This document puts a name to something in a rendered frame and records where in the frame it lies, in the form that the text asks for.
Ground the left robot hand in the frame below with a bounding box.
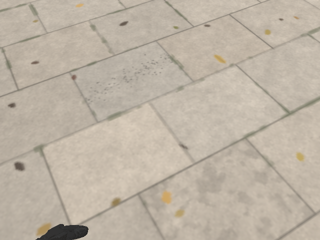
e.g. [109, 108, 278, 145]
[36, 224, 89, 240]

